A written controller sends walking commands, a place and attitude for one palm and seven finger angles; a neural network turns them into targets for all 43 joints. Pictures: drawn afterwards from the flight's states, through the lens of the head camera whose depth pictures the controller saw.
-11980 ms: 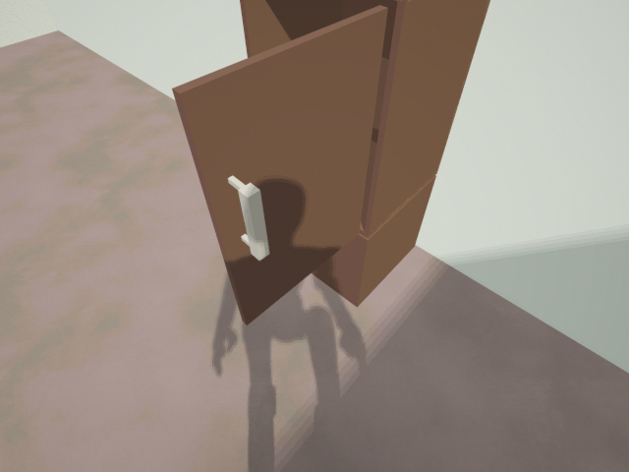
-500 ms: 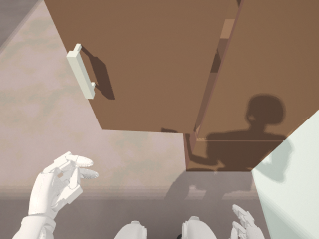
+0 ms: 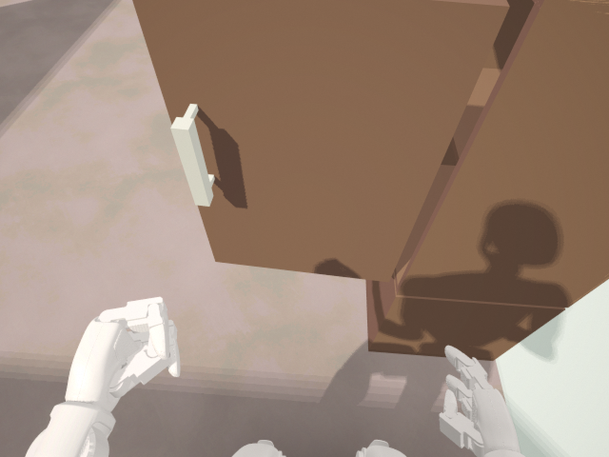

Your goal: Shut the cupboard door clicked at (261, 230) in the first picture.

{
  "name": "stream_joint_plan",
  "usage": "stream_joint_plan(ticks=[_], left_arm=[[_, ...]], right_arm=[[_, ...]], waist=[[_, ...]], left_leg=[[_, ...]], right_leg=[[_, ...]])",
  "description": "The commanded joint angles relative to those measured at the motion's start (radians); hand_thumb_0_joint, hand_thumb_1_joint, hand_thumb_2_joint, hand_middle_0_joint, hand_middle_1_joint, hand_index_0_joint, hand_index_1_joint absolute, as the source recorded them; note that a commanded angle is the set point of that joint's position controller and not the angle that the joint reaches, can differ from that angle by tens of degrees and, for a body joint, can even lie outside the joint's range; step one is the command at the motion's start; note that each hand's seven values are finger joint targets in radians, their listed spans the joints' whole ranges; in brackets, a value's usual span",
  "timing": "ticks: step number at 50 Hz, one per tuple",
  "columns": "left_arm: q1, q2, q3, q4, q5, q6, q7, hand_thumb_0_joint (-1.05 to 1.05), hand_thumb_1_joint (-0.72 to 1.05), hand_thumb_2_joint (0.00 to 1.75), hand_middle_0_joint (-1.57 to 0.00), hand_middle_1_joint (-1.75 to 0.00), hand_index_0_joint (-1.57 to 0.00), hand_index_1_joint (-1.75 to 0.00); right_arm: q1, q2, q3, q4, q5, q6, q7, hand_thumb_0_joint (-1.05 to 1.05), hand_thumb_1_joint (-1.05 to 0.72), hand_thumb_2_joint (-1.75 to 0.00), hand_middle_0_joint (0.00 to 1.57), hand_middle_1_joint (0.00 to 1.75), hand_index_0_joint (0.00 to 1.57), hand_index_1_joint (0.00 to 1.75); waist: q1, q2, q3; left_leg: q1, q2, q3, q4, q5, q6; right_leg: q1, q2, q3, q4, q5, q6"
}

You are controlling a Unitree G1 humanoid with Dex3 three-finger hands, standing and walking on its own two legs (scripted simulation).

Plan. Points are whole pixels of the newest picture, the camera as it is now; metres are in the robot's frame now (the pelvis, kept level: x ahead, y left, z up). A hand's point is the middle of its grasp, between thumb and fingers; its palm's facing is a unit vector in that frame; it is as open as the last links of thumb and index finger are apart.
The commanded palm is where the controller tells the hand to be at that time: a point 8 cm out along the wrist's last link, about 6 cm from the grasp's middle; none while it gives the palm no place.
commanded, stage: raise the hand and make a fist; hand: left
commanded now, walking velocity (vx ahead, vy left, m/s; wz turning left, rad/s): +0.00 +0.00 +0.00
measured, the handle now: (198, 157) +0.51 +0.22 +0.08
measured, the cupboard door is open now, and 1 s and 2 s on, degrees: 87 87 87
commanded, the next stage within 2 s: bring the fist close to the handle in 0.58 s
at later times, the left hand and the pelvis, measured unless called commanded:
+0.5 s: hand (178, 344) +0.22 +0.16 +0.08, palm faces -0.01 -1.00 -0.04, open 3.1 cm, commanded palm +0.20 +0.22 +0.08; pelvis +0.00 -0.02 +0.01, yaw -1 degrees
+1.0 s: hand (194, 300) +0.28 +0.16 +0.07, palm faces -0.06 -1.00 -0.04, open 3.1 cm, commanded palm +0.26 +0.22 +0.08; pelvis -0.01 -0.03 +0.01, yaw +0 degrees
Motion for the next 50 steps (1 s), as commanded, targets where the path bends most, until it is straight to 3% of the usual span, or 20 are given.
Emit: stream_joint_plan(ticks=[1, 4, 7, 10, 12, 14, 16, 18, 21, 24, 26, 31, 34, 36, 37, 40, 43, 45, 48, 50], left_arm=[[-0.090, 0.173, 0.122, -0.216, -0.030, -0.043, -0.021, 0.00, 0.90, 0.90, -1.30, -1.50, -1.30, -1.50], [-0.093, 0.156, 0.149, -0.268, -0.057, -0.069, 0.000, 0.00, 0.90, 0.90, -1.30, -1.50, -1.30, -1.50], [-0.089, 0.139, 0.138, -0.253, -0.061, -0.078, 0.014, 0.00, 0.90, 0.90, -1.30, -1.50, -1.30, -1.50], [-0.072, 0.090, 0.078, -0.155, -0.051, -0.054, -0.004, 0.00, 0.90, 0.90, -1.30, -1.50, -1.30, -1.50], [-0.057, 0.078, 0.058, -0.086, -0.048, -0.026, -0.032, 0.00, 0.90, 0.90, -1.30, -1.50, -1.30, -1.50], [-0.072, 0.105, 0.077, -0.091, -0.052, -0.014, -0.049, 0.00, 0.90, 0.90, -1.30, -1.50, -1.30, -1.50], [-0.092, 0.155, 0.124, -0.117, -0.057, -0.016, -0.044, 0.00, 0.90, 0.90, -1.30, -1.50, -1.30, -1.50], [-0.111, 0.170, 0.152, -0.177, -0.064, -0.045, -0.029, 0.00, 0.90, 0.90, -1.30, -1.50, -1.30, -1.50], [-0.111, 0.178, 0.173, -0.215, -0.071, -0.101, 0.008, 0.00, 0.90, 0.90, -1.30, -1.50, -1.30, -1.50], [-0.101, 0.123, 0.122, -0.169, -0.062, -0.128, 0.017, 0.00, 0.90, 0.90, -1.30, -1.50, -1.30, -1.50], [-0.092, 0.110, 0.093, -0.116, -0.054, -0.117, 0.000, 0.00, 0.90, 0.90, -1.30, -1.50, -1.30, -1.50], [-0.092, 0.138, 0.089, -0.093, -0.049, -0.069, -0.040, 0.00, 0.90, 0.90, -1.30, -1.50, -1.30, -1.50], [-0.117, 0.158, 0.131, -0.162, -0.063, -0.086, -0.029, 0.00, 0.90, 0.90, -1.30, -1.50, -1.30, -1.50], [-0.233, 0.201, 0.172, -0.155, -0.069, -0.108, -0.006, 0.00, 0.90, 0.90, -1.30, -1.50, -1.30, -1.50], [-0.303, 0.195, 0.171, -0.143, -0.065, -0.123, 0.002, 0.00, 0.90, 0.90, -1.30, -1.50, -1.30, -1.50], [-0.345, 0.172, 0.166, -0.029, -0.063, -0.143, 0.001, 0.00, 0.90, 0.90, -1.30, -1.50, -1.30, -1.50], [-0.407, 0.177, 0.146, 0.065, -0.064, -0.112, -0.048, 0.00, 0.90, 0.90, -1.30, -1.50, -1.30, -1.50], [-0.437, 0.174, 0.120, 0.092, -0.061, -0.076, -0.078, 0.00, 0.90, 0.90, -1.30, -1.50, -1.30, -1.50], [-0.511, 0.199, 0.141, 0.127, -0.066, -0.035, -0.094, 0.00, 0.90, 0.90, -1.30, -1.50, -1.30, -1.50], [-0.547, 0.237, 0.194, 0.146, -0.071, -0.035, -0.078, 0.00, 0.90, 0.90, -1.30, -1.50, -1.30, -1.50]], right_arm=[[0.014, -0.150, -0.075, -0.129, 0.003, -0.042, -0.024, 0.00, -0.90, -0.90, 0.20, 0.30, 0.20, 0.30], [0.012, -0.129, -0.067, -0.127, 0.005, -0.045, -0.024, 0.00, -0.90, -0.90, 0.20, 0.30, 0.20, 0.30], [0.012, -0.126, -0.063, -0.111, 0.004, -0.049, -0.020, 0.00, -0.90, -0.90, 0.20, 0.30, 0.20, 0.30], [0.015, -0.139, -0.067, -0.096, 0.008, -0.049, -0.018, 0.00, -0.90, -0.90, 0.20, 0.30, 0.20, 0.30], [0.012, -0.150, -0.071, -0.097, 0.013, -0.048, -0.020, 0.00, -0.90, -0.90, 0.20, 0.30, 0.20, 0.30], [0.005, -0.157, -0.076, -0.105, 0.016, -0.051, -0.023, 0.00, -0.90, -0.90, 0.20, 0.30, 0.20, 0.30], [-0.006, -0.156, -0.073, -0.112, 0.012, -0.053, -0.028, 0.00, -0.90, -0.90, 0.20, 0.30, 0.20, 0.30], [-0.003, -0.142, -0.073, -0.113, 0.010, -0.060, -0.029, 0.00, -0.90, -0.90, 0.20, 0.30, 0.20, 0.30], [-0.005, -0.131, -0.069, -0.102, 0.005, -0.066, -0.026, 0.00, -0.90, -0.90, 0.20, 0.30, 0.20, 0.30], [-0.005, -0.130, -0.067, -0.087, 0.004, -0.067, -0.020, 0.00, -0.90, -0.90, 0.20, 0.30, 0.20, 0.30], [-0.005, -0.140, -0.069, -0.083, 0.006, -0.063, -0.018, 0.00, -0.90, -0.90, 0.20, 0.30, 0.20, 0.30], [-0.010, -0.148, -0.074, -0.097, 0.016, -0.061, -0.026, 0.00, -0.90, -0.90, 0.20, 0.30, 0.20, 0.30], [-0.014, -0.137, -0.075, -0.102, 0.015, -0.065, -0.032, 0.00, -0.90, -0.90, 0.20, 0.30, 0.20, 0.30], [-0.016, -0.138, -0.064, -0.079, 0.010, -0.063, -0.039, 0.00, -0.90, -0.90, 0.20, 0.30, 0.20, 0.30], [-0.025, -0.134, -0.064, -0.068, 0.011, -0.066, -0.041, 0.00, -0.90, -0.90, 0.20, 0.30, 0.20, 0.30], [-0.019, -0.136, -0.064, -0.034, 0.016, -0.074, -0.042, 0.00, -0.90, -0.90, 0.20, 0.30, 0.20, 0.30], [-0.012, -0.148, -0.066, -0.018, 0.024, -0.072, -0.044, 0.00, -0.90, -0.90, 0.20, 0.30, 0.20, 0.30], [-0.007, -0.155, -0.066, -0.019, 0.027, -0.075, -0.046, 0.00, -0.90, -0.90, 0.20, 0.30, 0.20, 0.30], [0.004, -0.159, -0.066, -0.016, 0.026, -0.068, -0.051, 0.00, -0.90, -0.90, 0.20, 0.30, 0.20, 0.30], [0.007, -0.160, -0.068, -0.014, 0.022, -0.063, -0.052, 0.00, -0.90, -0.90, 0.20, 0.30, 0.20, 0.30]], waist=[[-0.019, 0.024, -0.196], [0.003, 0.066, -0.239], [-0.002, 0.087, -0.228], [-0.032, 0.022, -0.144], [-0.037, -0.030, -0.116], [-0.031, -0.046, -0.132], [-0.012, -0.021, -0.149], [-0.003, -0.015, -0.199], [0.006, 0.009, -0.199], [-0.015, 0.024, -0.136], [-0.029, -0.005, -0.102], [-0.032, -0.024, -0.101], [-0.019, -0.043, -0.164], [-0.030, -0.033, -0.132], [-0.039, -0.026, -0.134], [-0.053, -0.021, -0.114], [-0.057, -0.006, -0.140], [-0.052, 0.040, -0.171], [-0.047, 0.006, -0.219], [-0.033, -0.019, -0.239]], left_leg=[[0.098, 0.017, -0.085, -0.207, 0.417, -0.080], [0.137, 0.016, -0.081, -0.218, 0.483, -0.091], [0.152, 0.018, -0.079, -0.220, 0.513, -0.093], [0.112, 0.020, -0.076, -0.230, 0.429, -0.087], [0.076, 0.016, -0.071, -0.236, 0.365, -0.074], [0.060, 0.008, -0.064, -0.242, 0.317, -0.066], [0.054, 0.002, -0.055, -0.241, 0.310, -0.058], [0.075, 0.000, -0.049, -0.241, 0.338, -0.055], [0.074, -0.001, -0.046, -0.233, 0.350, -0.055], [0.050, -0.001, -0.040, -0.228, 0.297, -0.053], [0.024, -0.002, -0.037, -0.219, 0.258, -0.046], [0.012, -0.005, -0.030, -0.218, 0.206, -0.038], [0.028, -0.006, -0.027, -0.212, 0.243, -0.036], [0.010, -0.002, -0.033, -0.204, 0.226, -0.038], [0.003, -0.004, -0.032, -0.198, 0.214, -0.037], [-0.007, -0.002, -0.030, -0.190, 0.187, -0.039], [0.003, -0.003, -0.027, -0.199, 0.202, -0.037], [0.036, -0.002, -0.031, -0.219, 0.235, -0.037], [0.050, -0.001, -0.033, -0.227, 0.292, -0.035], [0.057, 0.000, -0.034, -0.239, 0.325, -0.039]], right_leg=[[0.209, 0.053, 0.031, -0.082, 0.234, -0.027], [0.252, 0.050, 0.031, -0.082, 0.275, -0.029], [0.251, 0.049, 0.032, -0.090, 0.294, -0.028], [0.215, 0.049, 0.026, -0.113, 0.245, -0.020], [0.220, 0.045, 0.032, -0.130, 0.215, -0.019], [0.245, 0.038, 0.046, -0.147, 0.186, -0.018], [0.277, 0.034, 0.065, -0.154, 0.180, -0.022], [0.311, 0.030, 0.074, -0.153, 0.210, -0.021], [0.324, 0.034, 0.084, -0.146, 0.222, -0.025], [0.274, 0.030, 0.084, -0.155, 0.170, -0.023], [0.260, 0.026, 0.099, -0.176, 0.120, -0.021], [0.268, 0.015, 0.135, -0.221, 0.031, -0.013], [0.319, 0.009, 0.146, -0.219, 0.071, -0.007], [0.295, 0.017, 0.144, -0.212, 0.045, -0.011], [0.284, 0.013, 0.152, -0.212, 0.025, -0.008], [0.239, 0.014, 0.148, -0.209, -0.006, -0.006], [0.260, 0.009, 0.154, -0.216, 0.027, -0.006], [0.279, 0.010, 0.139, -0.208, 0.091, -0.008], [0.327, 0.011, 0.133, -0.197, 0.183, -0.004], [0.349, 0.014, 0.122, -0.185, 0.229, -0.004]])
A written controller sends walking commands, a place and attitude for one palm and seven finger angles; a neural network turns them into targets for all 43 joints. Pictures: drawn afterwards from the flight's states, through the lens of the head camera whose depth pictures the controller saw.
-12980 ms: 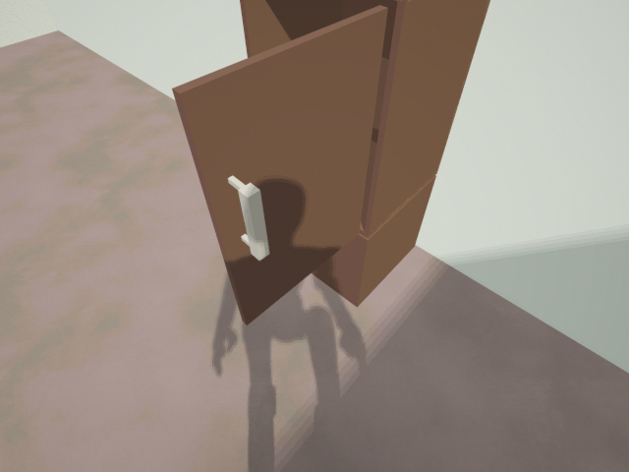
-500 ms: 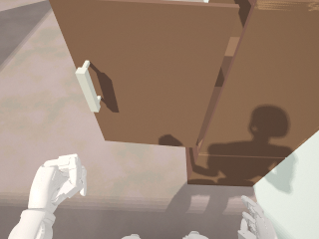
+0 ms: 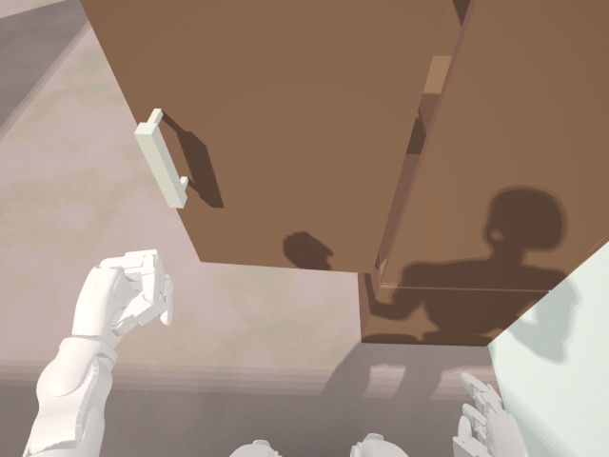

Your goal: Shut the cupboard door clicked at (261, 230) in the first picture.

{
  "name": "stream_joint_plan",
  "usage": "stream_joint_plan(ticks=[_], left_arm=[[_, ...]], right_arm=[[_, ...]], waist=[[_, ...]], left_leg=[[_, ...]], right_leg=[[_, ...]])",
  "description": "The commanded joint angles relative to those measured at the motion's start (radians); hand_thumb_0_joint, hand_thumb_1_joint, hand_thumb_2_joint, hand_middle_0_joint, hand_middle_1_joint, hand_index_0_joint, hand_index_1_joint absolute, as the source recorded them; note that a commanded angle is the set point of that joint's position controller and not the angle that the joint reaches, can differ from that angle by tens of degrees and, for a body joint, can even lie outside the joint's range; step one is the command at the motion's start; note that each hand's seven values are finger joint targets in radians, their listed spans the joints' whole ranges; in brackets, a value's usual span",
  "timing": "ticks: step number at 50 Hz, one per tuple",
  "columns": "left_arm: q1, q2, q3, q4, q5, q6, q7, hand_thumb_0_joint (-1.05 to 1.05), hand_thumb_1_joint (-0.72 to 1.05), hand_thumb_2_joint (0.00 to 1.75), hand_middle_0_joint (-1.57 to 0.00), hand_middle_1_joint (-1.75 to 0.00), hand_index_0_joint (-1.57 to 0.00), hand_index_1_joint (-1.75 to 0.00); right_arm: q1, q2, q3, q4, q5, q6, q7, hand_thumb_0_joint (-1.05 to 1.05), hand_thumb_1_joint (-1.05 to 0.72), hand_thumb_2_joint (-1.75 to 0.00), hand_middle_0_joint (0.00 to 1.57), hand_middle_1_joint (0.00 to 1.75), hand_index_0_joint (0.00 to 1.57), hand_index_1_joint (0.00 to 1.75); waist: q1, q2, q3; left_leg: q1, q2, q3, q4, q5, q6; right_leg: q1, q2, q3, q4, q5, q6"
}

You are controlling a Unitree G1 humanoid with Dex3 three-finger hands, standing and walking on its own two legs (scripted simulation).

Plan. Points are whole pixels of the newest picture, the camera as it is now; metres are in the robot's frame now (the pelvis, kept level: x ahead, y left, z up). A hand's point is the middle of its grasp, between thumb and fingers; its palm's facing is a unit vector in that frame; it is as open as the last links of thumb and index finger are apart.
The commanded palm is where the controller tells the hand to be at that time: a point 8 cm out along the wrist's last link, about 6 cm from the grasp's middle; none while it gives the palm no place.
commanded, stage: bring the fist close to the handle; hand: left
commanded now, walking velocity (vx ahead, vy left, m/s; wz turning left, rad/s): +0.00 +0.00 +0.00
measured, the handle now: (167, 160) +0.52 +0.25 +0.07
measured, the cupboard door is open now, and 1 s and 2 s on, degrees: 87 87 77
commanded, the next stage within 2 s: push the door shut along its arc in 1.08 s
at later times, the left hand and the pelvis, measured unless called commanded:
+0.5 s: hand (161, 230) +0.38 +0.22 +0.07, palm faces +0.01 -1.00 -0.02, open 3.1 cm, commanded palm +0.36 +0.27 +0.07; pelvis +0.00 +0.01 +0.01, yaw -1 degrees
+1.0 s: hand (168, 206) +0.43 +0.22 +0.06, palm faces -0.02 -1.00 +0.00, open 3.1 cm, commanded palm +0.40 +0.27 +0.07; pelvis +0.01 +0.02 +0.01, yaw -3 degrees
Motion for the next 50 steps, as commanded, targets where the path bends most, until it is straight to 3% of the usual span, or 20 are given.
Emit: stream_joint_plan(ticks=[1, 6, 10, 14, 16, 18, 20, 23, 26, 29, 31, 34, 36, 38, 45, 49, 50], left_arm=[[-0.230, 0.210, 0.136, -0.167, -0.031, -0.056, 0.011, 0.00, 0.90, 0.90, -1.30, -1.50, -1.30, -1.50], [-0.291, 0.207, 0.162, -0.070, -0.019, -0.098, 0.050, 0.00, 0.90, 0.90, -1.30, -1.50, -1.30, -1.50], [-0.348, 0.165, 0.096, -0.017, 0.018, -0.106, 0.034, 0.00, 0.90, 0.90, -1.30, -1.50, -1.30, -1.50], [-0.446, 0.182, 0.104, 0.032, 0.007, -0.104, 0.011, 0.00, 0.90, 0.90, -1.30, -1.50, -1.30, -1.50], [-0.545, 0.257, 0.163, 0.071, 0.003, -0.114, 0.017, 0.00, 0.90, 0.90, -1.30, -1.50, -1.30, -1.50], [-0.623, 0.270, 0.178, 0.120, 0.007, -0.127, 0.020, 0.00, 0.90, 0.90, -1.30, -1.50, -1.30, -1.50], [-0.700, 0.301, 0.196, 0.158, 0.018, -0.148, 0.024, 0.00, 0.90, 0.90, -1.30, -1.50, -1.30, -1.50], [-0.760, 0.313, 0.190, 0.237, 0.036, -0.158, 0.011, 0.00, 0.90, 0.90, -1.30, -1.50, -1.30, -1.50], [-0.795, 0.285, 0.152, 0.338, 0.043, -0.144, -0.017, 0.00, 0.90, 0.90, -1.30, -1.50, -1.30, -1.50], [-0.862, 0.308, 0.169, 0.439, 0.038, -0.125, -0.033, 0.00, 0.90, 0.90, -1.30, -1.50, -1.30, -1.50], [-0.902, 0.360, 0.211, 0.500, 0.040, -0.122, -0.035, 0.00, 0.90, 0.90, -1.30, -1.50, -1.30, -1.50], [-1.033, 0.373, 0.209, 0.534, 0.056, -0.146, -0.026, 0.00, 0.90, 0.90, -1.30, -1.50, -1.30, -1.50], [-0.971, 0.429, 0.265, 0.544, 0.062, -0.169, -0.023, 0.00, 0.90, 0.90, -1.30, -1.50, -1.30, -1.50], [-0.926, 0.427, 0.269, 0.524, 0.070, -0.190, -0.026, 0.00, 0.90, 0.90, -1.30, -1.50, -1.30, -1.50], [-0.910, 0.408, 0.256, 0.488, 0.052, -0.184, -0.044, 0.00, 0.90, 0.90, -1.30, -1.50, -1.30, -1.50], [-0.943, 0.378, 0.229, 0.438, 0.050, -0.196, -0.033, 0.00, 0.90, 0.90, -1.30, -1.50, -1.30, -1.50], [-0.942, 0.368, 0.220, 0.432, 0.051, -0.201, -0.026, 0.00, 0.90, 0.90, -1.30, -1.50, -1.30, -1.50]], right_arm=[[-0.002, -0.133, -0.062, -0.136, -0.006, -0.043, -0.015, 0.00, -0.90, -0.90, 0.20, 0.30, 0.20, 0.30], [0.006, -0.126, -0.064, -0.119, -0.011, -0.025, -0.001, 0.00, -0.90, -0.90, 0.20, 0.30, 0.20, 0.30], [0.033, -0.131, -0.075, -0.104, -0.009, -0.009, 0.011, 0.00, -0.90, -0.90, 0.20, 0.30, 0.20, 0.30], [0.047, -0.141, -0.080, -0.092, -0.008, 0.007, 0.006, 0.00, -0.90, -0.90, 0.20, 0.30, 0.20, 0.30], [0.048, -0.148, -0.077, -0.075, -0.010, 0.017, -0.004, 0.00, -0.90, -0.90, 0.20, 0.30, 0.20, 0.30], [0.048, -0.144, -0.074, -0.064, -0.009, 0.024, -0.008, 0.00, -0.90, -0.90, 0.20, 0.30, 0.20, 0.30], [0.052, -0.141, -0.072, -0.048, -0.010, 0.029, -0.011, 0.00, -0.90, -0.90, 0.20, 0.30, 0.20, 0.30], [0.069, -0.144, -0.070, -0.037, -0.014, 0.040, -0.010, 0.00, -0.90, -0.90, 0.20, 0.30, 0.20, 0.30], [0.099, -0.150, -0.071, -0.033, -0.015, 0.053, -0.003, 0.00, -0.90, -0.90, 0.20, 0.30, 0.20, 0.30], [0.118, -0.161, -0.076, -0.022, -0.012, 0.070, 0.000, 0.00, -0.90, -0.90, 0.20, 0.30, 0.20, 0.30], [0.131, -0.172, -0.075, -0.018, -0.011, 0.084, -0.003, 0.00, -0.90, -0.90, 0.20, 0.30, 0.20, 0.30], [0.150, -0.169, -0.075, -0.008, -0.017, 0.095, 0.001, 0.00, -0.90, -0.90, 0.20, 0.30, 0.20, 0.30], [0.164, -0.174, -0.078, -0.021, -0.023, 0.106, 0.007, 0.00, -0.90, -0.90, 0.20, 0.30, 0.20, 0.30], [0.169, -0.167, -0.079, -0.034, -0.026, 0.117, 0.016, 0.00, -0.90, -0.90, 0.20, 0.30, 0.20, 0.30], [0.183, -0.171, -0.090, -0.045, -0.020, 0.146, 0.021, 0.00, -0.90, -0.90, 0.20, 0.30, 0.20, 0.30], [0.180, -0.163, -0.091, -0.041, -0.021, 0.149, 0.017, 0.00, -0.90, -0.90, 0.20, 0.30, 0.20, 0.30], [0.182, -0.163, -0.090, -0.039, -0.023, 0.149, 0.019, 0.00, -0.90, -0.90, 0.20, 0.30, 0.20, 0.30]], waist=[[0.002, -0.052, -0.276], [0.011, -0.034, -0.260], [-0.013, 0.012, -0.274], [-0.027, -0.031, -0.291], [-0.031, -0.040, -0.275], [-0.039, -0.053, -0.280], [-0.041, -0.006, -0.290], [-0.042, 0.044, -0.327], [-0.053, 0.054, -0.344], [-0.067, -0.018, -0.336], [-0.067, -0.037, -0.329], [-0.083, -0.021, -0.348], [-0.050, -0.001, -0.403], [-0.039, 0.036, -0.447], [-0.059, 0.015, -0.420], [-0.067, 0.060, -0.405], [-0.069, 0.045, -0.404]], left_leg=[[0.011, -0.013, -0.032, -0.167, 0.293, 0.000], [0.011, -0.015, -0.018, -0.183, 0.315, -0.007], [0.049, -0.008, -0.013, -0.191, 0.353, -0.010], [0.051, -0.006, -0.014, -0.193, 0.341, -0.008], [0.032, -0.004, -0.019, -0.194, 0.306, -0.005], [0.023, -0.006, -0.014, -0.194, 0.283, -0.001], [0.032, -0.006, -0.017, -0.197, 0.282, -0.004], [0.049, -0.005, -0.017, -0.190, 0.309, -0.006], [0.065, -0.001, -0.025, -0.182, 0.352, -0.009], [0.032, 0.002, -0.024, -0.180, 0.326, -0.006], [0.008, 0.003, -0.026, -0.178, 0.314, -0.003], [0.004, 0.003, -0.024, -0.166, 0.322, 0.000], [0.002, -0.001, -0.020, -0.158, 0.360, 0.000], [0.023, 0.000, -0.013, -0.157, 0.413, -0.003], [0.027, 0.009, -0.012, -0.175, 0.403, 0.000], [0.075, 0.012, -0.018, -0.183, 0.418, -0.003], [0.084, 0.014, -0.024, -0.188, 0.416, -0.005]], right_leg=[[0.330, 0.002, 0.118, -0.129, 0.223, 0.034], [0.326, 0.001, 0.116, -0.120, 0.259, 0.032], [0.291, 0.002, 0.105, -0.114, 0.298, 0.030], [0.301, 0.004, 0.110, -0.128, 0.297, 0.034], [0.301, 0.006, 0.116, -0.132, 0.262, 0.030], [0.300, 0.002, 0.126, -0.141, 0.244, 0.035], [0.283, 0.003, 0.124, -0.133, 0.235, 0.030], [0.279, 0.005, 0.126, -0.121, 0.261, 0.025], [0.257, 0.011, 0.116, -0.112, 0.288, 0.022], [0.252, 0.011, 0.115, -0.121, 0.282, 0.028], [0.248, 0.013, 0.114, -0.118, 0.275, 0.025], [0.223, 0.014, 0.120, -0.108, 0.282, 0.030], [0.270, 0.018, 0.126, -0.094, 0.317, 0.022], [0.287, 0.019, 0.128, -0.087, 0.358, 0.023], [0.280, 0.030, 0.122, -0.112, 0.346, 0.028], [0.244, 0.034, 0.114, -0.119, 0.331, 0.026], [0.239, 0.035, 0.109, -0.121, 0.319, 0.026]])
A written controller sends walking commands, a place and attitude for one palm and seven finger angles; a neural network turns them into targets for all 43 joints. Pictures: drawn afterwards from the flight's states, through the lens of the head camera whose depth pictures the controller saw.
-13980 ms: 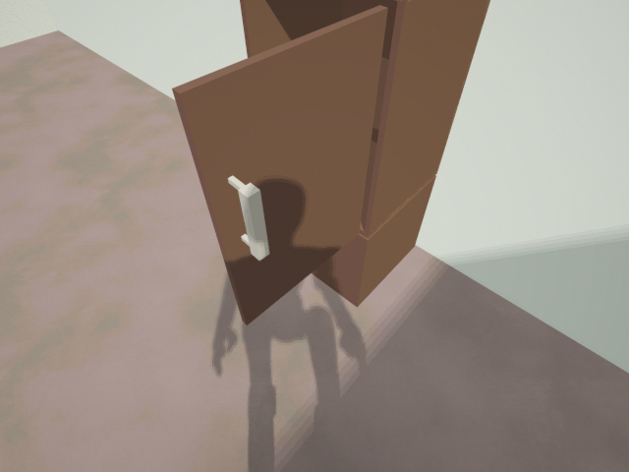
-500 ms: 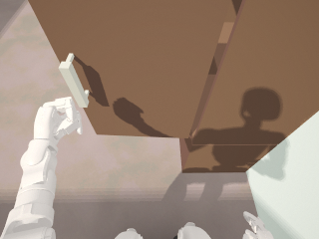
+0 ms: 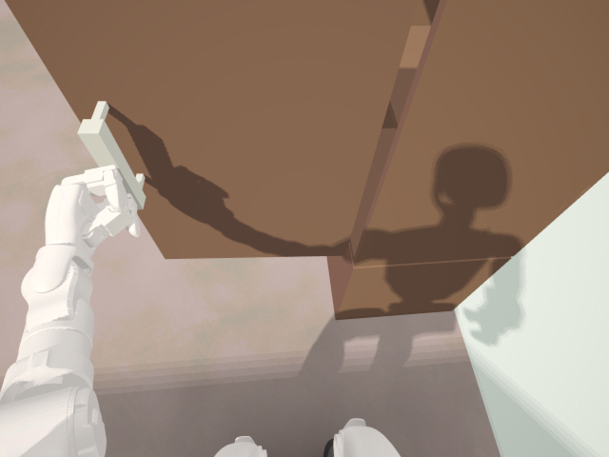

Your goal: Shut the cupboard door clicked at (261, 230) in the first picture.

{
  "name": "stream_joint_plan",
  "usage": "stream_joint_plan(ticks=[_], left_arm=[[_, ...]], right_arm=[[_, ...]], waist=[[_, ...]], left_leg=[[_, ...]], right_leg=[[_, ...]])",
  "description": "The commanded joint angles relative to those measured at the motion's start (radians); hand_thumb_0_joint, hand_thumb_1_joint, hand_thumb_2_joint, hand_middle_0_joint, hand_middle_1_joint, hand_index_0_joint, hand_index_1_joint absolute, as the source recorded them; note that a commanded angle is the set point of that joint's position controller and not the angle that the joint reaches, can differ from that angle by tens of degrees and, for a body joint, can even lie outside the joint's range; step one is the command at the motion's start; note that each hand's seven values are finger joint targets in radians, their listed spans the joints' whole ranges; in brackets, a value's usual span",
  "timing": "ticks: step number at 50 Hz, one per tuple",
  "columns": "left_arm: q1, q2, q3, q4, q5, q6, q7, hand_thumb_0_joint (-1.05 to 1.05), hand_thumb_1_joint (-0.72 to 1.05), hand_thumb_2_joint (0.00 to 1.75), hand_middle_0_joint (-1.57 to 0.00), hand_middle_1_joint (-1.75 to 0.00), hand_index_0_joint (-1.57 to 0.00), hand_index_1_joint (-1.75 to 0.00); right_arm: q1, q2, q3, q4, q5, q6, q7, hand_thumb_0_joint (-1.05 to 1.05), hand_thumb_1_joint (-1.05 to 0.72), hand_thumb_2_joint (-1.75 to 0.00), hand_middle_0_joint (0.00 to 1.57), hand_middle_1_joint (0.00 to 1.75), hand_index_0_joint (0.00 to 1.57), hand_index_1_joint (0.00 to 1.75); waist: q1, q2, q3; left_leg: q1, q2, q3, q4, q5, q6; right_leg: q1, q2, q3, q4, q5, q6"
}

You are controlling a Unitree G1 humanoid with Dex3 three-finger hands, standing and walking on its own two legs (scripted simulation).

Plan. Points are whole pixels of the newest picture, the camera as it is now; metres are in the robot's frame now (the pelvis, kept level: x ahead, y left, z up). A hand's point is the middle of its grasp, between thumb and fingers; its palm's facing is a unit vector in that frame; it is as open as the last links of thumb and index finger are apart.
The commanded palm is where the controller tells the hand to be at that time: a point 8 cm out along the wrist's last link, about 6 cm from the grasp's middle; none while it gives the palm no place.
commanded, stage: bring the fist close to the handle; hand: left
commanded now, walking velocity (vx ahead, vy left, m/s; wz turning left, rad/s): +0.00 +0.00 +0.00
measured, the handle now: (119, 158) +0.50 +0.26 +0.06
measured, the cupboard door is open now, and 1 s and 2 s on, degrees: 87 77 64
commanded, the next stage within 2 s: push the door shut along its arc in 0.08 s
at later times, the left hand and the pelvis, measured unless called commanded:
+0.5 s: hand (133, 195) +0.43 +0.22 +0.07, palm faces -0.05 -1.00 -0.01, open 3.2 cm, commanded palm +0.42 +0.27 +0.06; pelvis -0.01 +0.00 +0.00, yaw +1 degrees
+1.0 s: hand (149, 162) +0.49 +0.21 +0.07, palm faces -0.17 -0.99 -0.01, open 3.1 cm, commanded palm +0.49 +0.25 +0.06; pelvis -0.02 +0.00 -0.02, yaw +1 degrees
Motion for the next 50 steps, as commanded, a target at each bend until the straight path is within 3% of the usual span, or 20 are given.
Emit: stream_joint_plan(ticks=[1, 3, 8, 10, 12, 15, 16, 18, 23, 26, 29, 32, 33, 34, 37, 41, 42, 44, 47, 50], left_arm=[[-0.350, 0.232, 0.020, -0.251, -0.030, -0.088, 0.013, 0.00, 0.90, 0.90, -1.30, -1.50, -1.30, -1.50], [-0.368, 0.212, -0.004, -0.232, -0.021, -0.089, 0.019, 0.00, 0.90, 0.90, -1.30, -1.50, -1.30, -1.50], [-0.367, 0.225, 0.008, -0.168, -0.010, -0.072, 0.029, 0.00, 0.90, 0.90, -1.30, -1.50, -1.30, -1.50], [-0.385, 0.209, -0.012, -0.180, -0.006, -0.074, 0.028, 0.00, 0.90, 0.90, -1.30, -1.50, -1.30, -1.50], [-0.487, 0.245, -0.009, -0.173, 0.004, -0.086, 0.023, 0.00, 0.90, 0.90, -1.30, -1.50, -1.30, -1.50], [-0.548, 0.284, 0.011, -0.139, 0.009, -0.104, 0.010, 0.00, 0.90, 0.90, -1.30, -1.50, -1.30, -1.50], [-0.572, 0.293, 0.008, -0.143, 0.007, -0.109, 0.000, 0.00, 0.90, 0.90, -1.30, -1.50, -1.30, -1.50], [-0.594, 0.262, -0.025, -0.131, 0.011, -0.113, -0.020, 0.00, 0.90, 0.90, -1.30, -1.50, -1.30, -1.50], [-0.649, 0.247, -0.055, -0.040, 0.003, -0.078, -0.062, 0.00, 0.90, 0.90, -1.30, -1.50, -1.30, -1.50], [-0.688, 0.285, -0.033, -0.041, 0.003, -0.080, -0.069, 0.00, 0.90, 0.90, -1.30, -1.50, -1.30, -1.50], [-0.738, 0.260, -0.070, -0.033, 0.014, -0.083, -0.081, 0.00, 0.90, 0.90, -1.30, -1.50, -1.30, -1.50], [-0.782, 0.283, -0.074, -0.003, 0.018, -0.081, -0.098, 0.00, 0.90, 0.90, -1.30, -1.50, -1.30, -1.50], [-0.808, 0.325, -0.046, 0.004, 0.019, -0.080, -0.101, 0.00, 0.90, 0.90, -1.30, -1.50, -1.30, -1.50], [-0.826, 0.295, -0.081, 0.023, 0.025, -0.074, -0.108, 0.00, 0.90, 0.90, -1.30, -1.50, -1.30, -1.50], [-0.882, 0.327, -0.079, 0.065, 0.032, -0.059, -0.122, 0.00, 0.90, 0.90, -1.30, -1.50, -1.30, -1.50], [-0.962, 0.350, -0.085, 0.062, 0.039, -0.049, -0.143, 0.00, 0.90, 0.90, -1.30, -1.50, -1.30, -1.50], [-0.950, 0.387, -0.057, 0.085, 0.043, -0.045, -0.147, 0.00, 0.90, 0.90, -1.30, -1.50, -1.30, -1.50], [-0.970, 0.396, -0.057, 0.117, 0.040, -0.028, -0.160, 0.00, 0.90, 0.90, -1.30, -1.50, -1.30, -1.50], [-1.005, 0.415, -0.058, 0.101, 0.041, -0.019, -0.183, 0.00, 0.90, 0.90, -1.30, -1.50, -1.30, -1.50], [-1.018, 0.461, -0.035, 0.132, 0.052, 0.001, -0.189, 0.00, 0.90, 0.90, -1.30, -1.50, -1.30, -1.50]], right_arm=[[0.049, -0.155, -0.064, -0.100, -0.004, -0.035, -0.012, 0.00, -0.90, -0.90, 0.20, 0.30, 0.20, 0.30], [0.045, -0.152, -0.063, -0.088, -0.002, -0.033, -0.012, 0.00, -0.90, -0.90, 0.20, 0.30, 0.20, 0.30], [0.037, -0.156, -0.057, -0.094, -0.001, -0.025, -0.011, 0.00, -0.90, -0.90, 0.20, 0.30, 0.20, 0.30], [0.029, -0.154, -0.056, -0.101, -0.001, -0.026, -0.010, 0.00, -0.90, -0.90, 0.20, 0.30, 0.20, 0.30], [0.034, -0.158, -0.052, -0.089, -0.003, -0.023, -0.014, 0.00, -0.90, -0.90, 0.20, 0.30, 0.20, 0.30], [0.039, -0.163, -0.052, -0.078, -0.004, -0.024, -0.019, 0.00, -0.90, -0.90, 0.20, 0.30, 0.20, 0.30], [0.041, -0.165, -0.048, -0.081, -0.005, -0.022, -0.021, 0.00, -0.90, -0.90, 0.20, 0.30, 0.20, 0.30], [0.042, -0.160, -0.048, -0.073, -0.005, -0.022, -0.019, 0.00, -0.90, -0.90, 0.20, 0.30, 0.20, 0.30], [0.057, -0.171, -0.044, -0.061, -0.002, -0.011, -0.017, 0.00, -0.90, -0.90, 0.20, 0.30, 0.20, 0.30], [0.074, -0.180, -0.047, -0.059, -0.005, -0.007, -0.020, 0.00, -0.90, -0.90, 0.20, 0.30, 0.20, 0.30], [0.082, -0.180, -0.047, -0.045, -0.009, -0.006, -0.016, 0.00, -0.90, -0.90, 0.20, 0.30, 0.20, 0.30], [0.090, -0.187, -0.044, -0.034, -0.008, -0.003, -0.018, 0.00, -0.90, -0.90, 0.20, 0.30, 0.20, 0.30], [0.095, -0.193, -0.045, -0.026, -0.007, -0.001, -0.020, 0.00, -0.90, -0.90, 0.20, 0.30, 0.20, 0.30], [0.093, -0.189, -0.041, -0.028, -0.006, -0.002, -0.021, 0.00, -0.90, -0.90, 0.20, 0.30, 0.20, 0.30], [0.102, -0.198, -0.035, -0.016, -0.006, -0.004, -0.025, 0.00, -0.90, -0.90, 0.20, 0.30, 0.20, 0.30], [0.127, -0.206, -0.033, -0.011, -0.011, -0.011, -0.025, 0.00, -0.90, -0.90, 0.20, 0.30, 0.20, 0.30], [0.133, -0.211, -0.034, -0.007, -0.012, -0.009, -0.024, 0.00, -0.90, -0.90, 0.20, 0.30, 0.20, 0.30], [0.138, -0.213, -0.030, -0.005, -0.011, -0.011, -0.024, 0.00, -0.90, -0.90, 0.20, 0.30, 0.20, 0.30], [0.149, -0.216, -0.030, -0.008, -0.013, -0.012, -0.023, 0.00, -0.90, -0.90, 0.20, 0.30, 0.20, 0.30], [0.160, -0.220, -0.025, -0.011, -0.012, -0.008, -0.021, 0.00, -0.90, -0.90, 0.20, 0.30, 0.20, 0.30]], waist=[[0.011, 0.076, -0.378], [-0.002, 0.069, -0.351], [0.007, 0.053, -0.316], [0.005, 0.068, -0.336], [-0.014, 0.084, -0.340], [-0.024, 0.045, -0.369], [-0.021, 0.081, -0.384], [-0.029, 0.124, -0.411], [-0.056, 0.085, -0.366], [-0.059, 0.091, -0.401], [-0.074, 0.107, -0.422], [-0.092, 0.100, -0.415], [-0.098, 0.088, -0.416], [-0.110, 0.088, -0.399], [-0.123, 0.128, -0.376], [-0.139, 0.168, -0.443], [-0.132, 0.153, -0.455], [-0.149, 0.118, -0.437], [-0.145, 0.186, -0.488], [-0.158, 0.150, -0.468]], left_leg=[[0.147, 0.005, -0.087, -0.135, 0.405, -0.033], [0.143, 0.006, -0.087, -0.140, 0.375, -0.035], [0.111, 0.003, -0.090, -0.154, 0.300, -0.035], [0.119, 0.001, -0.086, -0.148, 0.303, -0.034], [0.135, 0.005, -0.097, -0.138, 0.315, -0.035], [0.129, 0.005, -0.103, -0.123, 0.312, -0.032], [0.144, 0.004, -0.104, -0.115, 0.339, -0.034], [0.192, 0.008, -0.113, -0.107, 0.402, -0.044], [0.159, 0.012, -0.118, -0.098, 0.381, -0.040], [0.171, 0.011, -0.123, -0.085, 0.405, -0.037], [0.179, 0.010, -0.128, -0.078, 0.388, -0.038], [0.154, 0.008, -0.126, -0.069, 0.348, -0.029], [0.138, 0.010, -0.127, -0.067, 0.326, -0.026], [0.119, 0.006, -0.126, -0.068, 0.298, -0.023], [0.098, 0.006, -0.131, -0.064, 0.253, -0.021], [0.116, 0.005, -0.136, -0.036, 0.281, -0.018], [0.116, 0.008, -0.139, -0.029, 0.291, -0.019], [0.066, 0.010, -0.132, -0.020, 0.265, -0.011], [0.099, 0.010, -0.132, -0.005, 0.314, -0.015], [0.036, 0.012, -0.122, 0.010, 0.289, -0.007]], right_leg=[[0.312, 0.020, 0.047, -0.060, 0.272, -0.003], [0.292, 0.018, 0.045, -0.066, 0.250, 0.000], [0.285, 0.014, 0.042, -0.069, 0.197, -0.005], [0.285, 0.012, 0.045, -0.066, 0.202, -0.004], [0.260, 0.013, 0.045, -0.054, 0.207, -0.005], [0.268, 0.014, 0.051, -0.049, 0.212, -0.004], [0.263, 0.014, 0.052, -0.039, 0.227, -0.008], [0.233, 0.014, 0.047, -0.033, 0.244, -0.007], [0.190, 0.015, 0.041, -0.037, 0.226, -0.005], [0.189, 0.017, 0.042, -0.028, 0.242, -0.007], [0.166, 0.017, 0.044, -0.028, 0.222, -0.005], [0.159, 0.019, 0.049, -0.033, 0.207, -0.006], [0.162, 0.019, 0.053, -0.033, 0.198, -0.006], [0.150, 0.018, 0.053, -0.035, 0.179, -0.006], [0.114, 0.020, 0.052, -0.034, 0.136, -0.010], [0.090, 0.024, 0.053, -0.016, 0.144, -0.015], [0.093, 0.025, 0.054, -0.017, 0.147, -0.014], [0.099, 0.026, 0.058, -0.021, 0.138, -0.009], [0.088, 0.029, 0.055, -0.005, 0.168, -0.015], [0.094, 0.031, 0.064, -0.007, 0.158, -0.010]])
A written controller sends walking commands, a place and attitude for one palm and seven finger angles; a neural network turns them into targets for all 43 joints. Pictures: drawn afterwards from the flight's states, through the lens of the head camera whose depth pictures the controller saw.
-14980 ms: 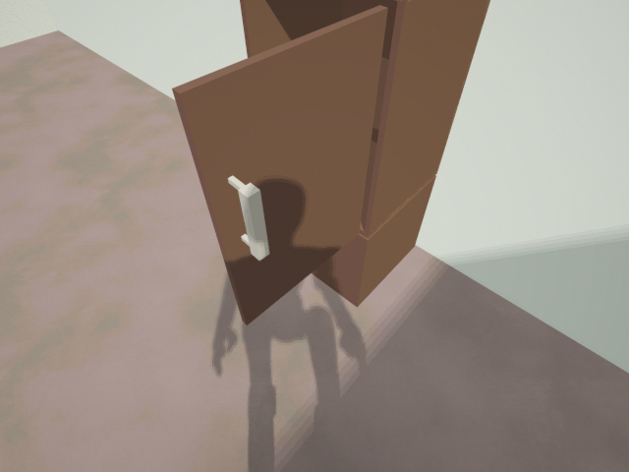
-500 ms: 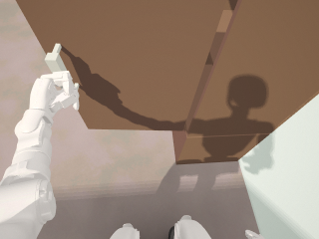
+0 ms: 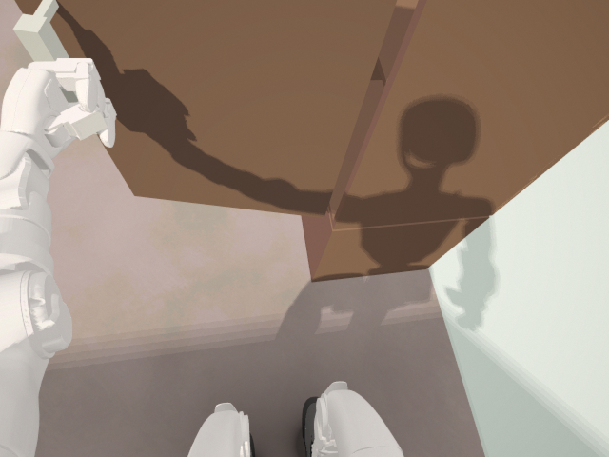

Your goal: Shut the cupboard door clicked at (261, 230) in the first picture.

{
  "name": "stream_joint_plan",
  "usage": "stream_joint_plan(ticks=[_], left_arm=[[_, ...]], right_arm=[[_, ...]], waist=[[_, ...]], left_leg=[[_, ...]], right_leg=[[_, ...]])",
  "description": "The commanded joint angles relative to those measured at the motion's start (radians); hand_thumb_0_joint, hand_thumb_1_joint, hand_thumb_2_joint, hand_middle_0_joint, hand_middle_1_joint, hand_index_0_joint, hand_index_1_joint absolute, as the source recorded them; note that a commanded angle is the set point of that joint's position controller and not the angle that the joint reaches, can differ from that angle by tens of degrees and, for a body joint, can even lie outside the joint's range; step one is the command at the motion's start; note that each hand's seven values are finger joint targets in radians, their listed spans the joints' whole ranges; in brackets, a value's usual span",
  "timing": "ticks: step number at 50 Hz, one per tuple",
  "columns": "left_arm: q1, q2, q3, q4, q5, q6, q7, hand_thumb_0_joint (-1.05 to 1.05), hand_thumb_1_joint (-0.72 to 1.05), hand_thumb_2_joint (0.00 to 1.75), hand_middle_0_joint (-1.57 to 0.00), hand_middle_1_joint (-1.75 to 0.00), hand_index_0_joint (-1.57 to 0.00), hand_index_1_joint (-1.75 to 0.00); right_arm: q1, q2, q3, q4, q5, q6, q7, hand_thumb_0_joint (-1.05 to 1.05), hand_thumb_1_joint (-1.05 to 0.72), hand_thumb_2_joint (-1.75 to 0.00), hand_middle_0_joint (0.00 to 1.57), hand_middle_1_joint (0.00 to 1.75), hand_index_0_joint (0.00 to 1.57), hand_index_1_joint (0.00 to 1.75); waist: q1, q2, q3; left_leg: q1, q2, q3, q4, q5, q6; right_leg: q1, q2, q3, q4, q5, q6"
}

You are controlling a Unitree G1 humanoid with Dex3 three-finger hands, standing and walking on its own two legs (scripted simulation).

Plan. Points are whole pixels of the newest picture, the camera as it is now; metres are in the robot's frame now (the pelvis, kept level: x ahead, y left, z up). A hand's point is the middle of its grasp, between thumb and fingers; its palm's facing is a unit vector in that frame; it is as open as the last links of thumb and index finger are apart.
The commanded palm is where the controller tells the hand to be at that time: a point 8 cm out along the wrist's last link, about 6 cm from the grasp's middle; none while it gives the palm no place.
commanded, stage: push the door shut along its arc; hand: left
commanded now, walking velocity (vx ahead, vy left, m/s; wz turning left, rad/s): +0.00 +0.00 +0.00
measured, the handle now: (72, 71) +0.59 +0.25 +0.08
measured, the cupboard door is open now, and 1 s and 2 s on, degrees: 77 64 59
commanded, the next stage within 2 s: pull the fist back off the door in 1.06 s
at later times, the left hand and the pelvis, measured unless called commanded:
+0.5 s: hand (131, 76) +0.57 +0.18 +0.09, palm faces -0.31 -0.95 +0.01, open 3.1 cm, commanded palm +0.59 +0.20 +0.08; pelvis +0.01 +0.02 -0.01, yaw -2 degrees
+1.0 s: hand (164, 52) +0.62 +0.14 +0.09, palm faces -0.38 -0.93 +0.01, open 3.0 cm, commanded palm +0.64 +0.15 +0.08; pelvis +0.03 +0.01 -0.02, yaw -3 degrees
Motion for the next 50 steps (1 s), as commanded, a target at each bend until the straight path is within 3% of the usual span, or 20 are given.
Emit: stream_joint_plan(ticks=[1, 5, 8, 12, 14, 17, 19, 21, 22, 24, 27, 29, 31, 32, 34, 37, 38, 45, 46, 50], left_arm=[[-0.539, 0.247, 0.036, -0.200, -0.014, -0.048, -0.031, 0.00, 0.90, 0.90, -1.30, -1.50, -1.30, -1.50], [-0.587, 0.262, 0.019, -0.189, 0.015, -0.027, -0.032, 0.00, 0.90, 0.90, -1.30, -1.50, -1.30, -1.50], [-0.624, 0.203, -0.032, -0.195, 0.022, -0.019, -0.044, 0.00, 0.90, 0.90, -1.30, -1.50, -1.30, -1.50], [-0.656, 0.248, 0.000, -0.164, 0.017, 0.007, -0.055, 0.00, 0.90, 0.90, -1.30, -1.50, -1.30, -1.50], [-0.689, 0.221, -0.027, -0.151, 0.029, 0.021, -0.053, 0.00, 0.90, 0.90, -1.30, -1.50, -1.30, -1.50], [-0.715, 0.216, -0.033, -0.165, 0.034, 0.028, -0.049, 0.00, 0.90, 0.90, -1.30, -1.50, -1.30, -1.50], [-0.708, 0.234, -0.021, -0.155, 0.045, 0.035, -0.046, 0.00, 0.90, 0.90, -1.30, -1.50, -1.30, -1.50], [-0.734, 0.211, -0.028, -0.177, 0.037, 0.035, -0.045, 0.00, 0.90, 0.90, -1.30, -1.50, -1.30, -1.50], [-0.736, 0.239, -0.012, -0.167, 0.047, 0.040, -0.042, 0.00, 0.90, 0.90, -1.30, -1.50, -1.30, -1.50], [-0.758, 0.221, -0.030, -0.151, 0.058, 0.050, -0.036, 0.00, 0.90, 0.90, -1.30, -1.50, -1.30, -1.50], [-0.773, 0.250, -0.009, -0.173, 0.065, 0.051, -0.029, 0.00, 0.90, 0.90, -1.30, -1.50, -1.30, -1.50], [-0.779, 0.240, -0.012, -0.142, 0.068, 0.064, -0.026, 0.00, 0.90, 0.90, -1.30, -1.50, -1.30, -1.50], [-0.789, 0.285, 0.019, -0.125, 0.071, 0.066, -0.019, 0.00, 0.90, 0.90, -1.30, -1.50, -1.30, -1.50], [-0.773, 0.332, 0.049, -0.112, 0.082, 0.069, -0.014, 0.00, 0.90, 0.90, -1.30, -1.50, -1.30, -1.50], [-0.792, 0.328, 0.031, -0.127, 0.098, 0.068, -0.008, 0.00, 0.90, 0.90, -1.30, -1.50, -1.30, -1.50], [-0.758, 0.365, 0.057, -0.155, 0.112, 0.056, -0.008, 0.00, 0.90, 0.90, -1.30, -1.50, -1.30, -1.50], [-0.761, 0.319, 0.020, -0.136, 0.112, 0.064, -0.014, 0.00, 0.90, 0.90, -1.30, -1.50, -1.30, -1.50], [-0.871, 0.254, -0.040, -0.089, 0.096, 0.119, -0.040, 0.00, 0.90, 0.90, -1.30, -1.50, -1.30, -1.50], [-0.901, 0.247, -0.051, -0.107, 0.093, 0.115, -0.037, 0.00, 0.90, 0.90, -1.30, -1.50, -1.30, -1.50], [-0.947, 0.209, -0.084, -0.098, 0.094, 0.125, -0.036, 0.00, 0.90, 0.90, -1.30, -1.50, -1.30, -1.50]], right_arm=[[0.176, -0.189, -0.064, -0.050, 0.000, -0.014, -0.015, 0.00, -0.90, -0.90, 0.20, 0.30, 0.20, 0.30], [0.192, -0.194, -0.063, -0.047, -0.004, -0.012, -0.012, 0.00, -0.90, -0.90, 0.20, 0.30, 0.20, 0.30], [0.204, -0.191, -0.067, -0.038, -0.009, -0.011, -0.009, 0.00, -0.90, -0.90, 0.20, 0.30, 0.20, 0.30], [0.218, -0.198, -0.064, -0.031, -0.012, -0.007, -0.011, 0.00, -0.90, -0.90, 0.20, 0.30, 0.20, 0.30], [0.221, -0.198, -0.064, -0.026, -0.013, -0.007, -0.012, 0.00, -0.90, -0.90, 0.20, 0.30, 0.20, 0.30], [0.231, -0.198, -0.067, -0.021, -0.018, -0.007, -0.008, 0.00, -0.90, -0.90, 0.20, 0.30, 0.20, 0.30], [0.243, -0.199, -0.066, -0.020, -0.021, -0.002, -0.010, 0.00, -0.90, -0.90, 0.20, 0.30, 0.20, 0.30], [0.248, -0.196, -0.068, -0.023, -0.024, -0.003, -0.008, 0.00, -0.90, -0.90, 0.20, 0.30, 0.20, 0.30], [0.251, -0.199, -0.068, -0.018, -0.026, 0.001, -0.007, 0.00, -0.90, -0.90, 0.20, 0.30, 0.20, 0.30], [0.256, -0.197, -0.068, -0.013, -0.027, 0.003, -0.006, 0.00, -0.90, -0.90, 0.20, 0.30, 0.20, 0.30], [0.262, -0.198, -0.069, -0.017, -0.029, 0.005, -0.006, 0.00, -0.90, -0.90, 0.20, 0.30, 0.20, 0.30], [0.265, -0.195, -0.066, -0.018, -0.032, 0.006, -0.007, 0.00, -0.90, -0.90, 0.20, 0.30, 0.20, 0.30], [0.271, -0.194, -0.060, -0.024, -0.031, 0.006, -0.010, 0.00, -0.90, -0.90, 0.20, 0.30, 0.20, 0.30], [0.275, -0.198, -0.059, -0.028, -0.031, 0.009, -0.011, 0.00, -0.90, -0.90, 0.20, 0.30, 0.20, 0.30], [0.277, -0.192, -0.058, -0.035, -0.034, 0.010, -0.011, 0.00, -0.90, -0.90, 0.20, 0.30, 0.20, 0.30], [0.279, -0.191, -0.060, -0.043, -0.034, 0.011, -0.007, 0.00, -0.90, -0.90, 0.20, 0.30, 0.20, 0.30], [0.279, -0.188, -0.062, -0.038, -0.034, 0.013, -0.008, 0.00, -0.90, -0.90, 0.20, 0.30, 0.20, 0.30], [0.293, -0.197, -0.065, 0.000, -0.035, 0.008, -0.013, 0.00, -0.90, -0.90, 0.20, 0.30, 0.20, 0.30], [0.297, -0.197, -0.062, 0.009, -0.034, 0.006, -0.015, 0.00, -0.90, -0.90, 0.20, 0.30, 0.20, 0.30], [0.290, -0.197, -0.063, 0.030, -0.042, -0.004, -0.011, 0.00, -0.90, -0.90, 0.20, 0.30, 0.20, 0.30]], waist=[[-0.061, 0.146, -0.480], [-0.078, 0.185, -0.472], [-0.087, 0.246, -0.522], [-0.099, 0.203, -0.527], [-0.117, 0.198, -0.508], [-0.114, 0.257, -0.542], [-0.117, 0.235, -0.548], [-0.115, 0.280, -0.571], [-0.112, 0.283, -0.579], [-0.129, 0.263, -0.543], [-0.119, 0.283, -0.593], [-0.134, 0.253, -0.561], [-0.135, 0.245, -0.551], [-0.126, 0.230, -0.559], [-0.133, 0.235, -0.574], [-0.107, 0.284, -0.637], [-0.129, 0.257, -0.612], [-0.181, 0.231, -0.561], [-0.184, 0.271, -0.558], [-0.201, 0.294, -0.571]], left_leg=[[0.232, 0.002, -0.075, -0.112, 0.301, -0.003], [0.230, 0.009, -0.078, -0.101, 0.303, -0.004], [0.324, 0.015, -0.100, -0.088, 0.382, -0.017], [0.294, 0.018, -0.099, -0.067, 0.387, -0.012], [0.282, 0.020, -0.103, -0.062, 0.373, -0.009], [0.348, 0.024, -0.117, -0.051, 0.449, -0.022], [0.341, 0.027, -0.120, -0.043, 0.469, -0.022], [0.389, 0.028, -0.132, -0.035, 0.533, -0.030], [0.402, 0.034, -0.137, -0.033, 0.546, -0.036], [0.389, 0.034, -0.138, -0.032, 0.526, -0.032], [0.420, 0.037, -0.147, -0.023, 0.589, -0.042], [0.383, 0.035, -0.138, -0.019, 0.555, -0.033], [0.344, 0.029, -0.128, -0.018, 0.543, -0.028], [0.328, 0.030, -0.126, -0.016, 0.549, -0.027], [0.304, 0.027, -0.114, -0.006, 0.544, -0.022], [0.357, 0.031, -0.117, 0.005, 0.633, -0.034], [0.349, 0.033, -0.116, 0.006, 0.614, -0.030], [0.311, 0.032, -0.110, 0.020, 0.547, -0.016], [0.338, 0.036, -0.119, 0.023, 0.583, -0.017], [0.341, 0.036, -0.117, 0.045, 0.564, -0.015]], right_leg=[[0.271, 0.034, 0.107, -0.081, 0.161, -0.002], [0.221, 0.036, 0.102, -0.074, 0.146, 0.001], [0.151, 0.040, 0.081, -0.054, 0.165, -0.003], [0.157, 0.046, 0.078, -0.048, 0.180, -0.001], [0.128, 0.045, 0.073, -0.043, 0.165, 0.001], [0.083, 0.049, 0.062, -0.030, 0.185, -0.004], [0.084, 0.050, 0.059, -0.023, 0.198, -0.003], [0.050, 0.052, 0.050, -0.010, 0.207, -0.009], [0.043, 0.052, 0.049, -0.009, 0.205, -0.006], [0.026, 0.053, 0.047, -0.016, 0.198, -0.003], [0.027, 0.055, 0.045, -0.003, 0.219, -0.004], [0.033, 0.057, 0.043, -0.006, 0.220, -0.002], [0.061, 0.060, 0.041, 0.002, 0.233, -0.005], [0.081, 0.059, 0.046, 0.004, 0.248, -0.003], [0.106, 0.057, 0.052, 0.011, 0.275, -0.001], [0.111, 0.058, 0.053, 0.024, 0.312, -0.002], [0.099, 0.059, 0.052, 0.018, 0.311, 0.002], [0.059, 0.065, 0.044, 0.008, 0.290, 0.004], [0.028, 0.064, 0.036, 0.016, 0.285, 0.000], [-0.001, 0.065, 0.033, 0.024, 0.271, 0.000]])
